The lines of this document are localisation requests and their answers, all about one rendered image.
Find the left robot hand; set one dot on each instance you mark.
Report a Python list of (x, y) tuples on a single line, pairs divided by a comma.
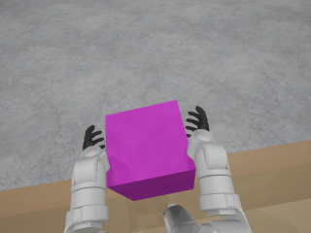
[(88, 138)]

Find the carton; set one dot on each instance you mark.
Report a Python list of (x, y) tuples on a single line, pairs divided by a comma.
[(147, 152)]

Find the robot right forearm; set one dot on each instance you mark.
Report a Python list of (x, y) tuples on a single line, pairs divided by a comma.
[(217, 196)]

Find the robot right upper arm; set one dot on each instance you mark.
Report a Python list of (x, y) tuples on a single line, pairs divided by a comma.
[(224, 226)]

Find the robot left forearm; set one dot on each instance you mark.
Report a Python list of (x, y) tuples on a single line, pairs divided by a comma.
[(88, 210)]

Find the robot right thigh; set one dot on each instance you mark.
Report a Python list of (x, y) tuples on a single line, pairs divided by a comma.
[(178, 220)]

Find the right robot hand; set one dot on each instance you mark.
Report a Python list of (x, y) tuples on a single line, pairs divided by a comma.
[(201, 124)]

